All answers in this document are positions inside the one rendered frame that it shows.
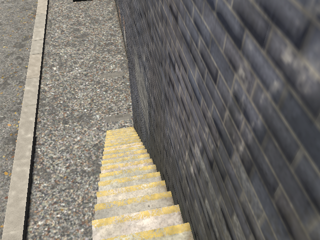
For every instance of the stairs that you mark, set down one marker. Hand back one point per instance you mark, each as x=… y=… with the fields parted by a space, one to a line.
x=132 y=200

